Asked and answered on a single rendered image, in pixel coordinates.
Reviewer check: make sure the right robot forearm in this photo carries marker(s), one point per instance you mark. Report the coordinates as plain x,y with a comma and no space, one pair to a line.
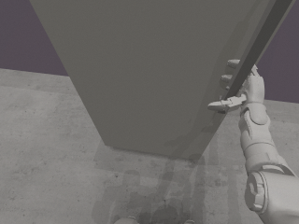
257,144

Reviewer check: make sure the right robot hand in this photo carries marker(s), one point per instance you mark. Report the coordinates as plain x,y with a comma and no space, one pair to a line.
253,89

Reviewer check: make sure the fridge door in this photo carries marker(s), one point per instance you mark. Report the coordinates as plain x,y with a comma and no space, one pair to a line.
146,70

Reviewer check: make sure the handle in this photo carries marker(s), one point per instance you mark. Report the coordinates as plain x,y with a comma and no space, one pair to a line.
265,28

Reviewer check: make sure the right robot upper arm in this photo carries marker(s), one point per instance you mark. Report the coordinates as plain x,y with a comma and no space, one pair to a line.
273,197

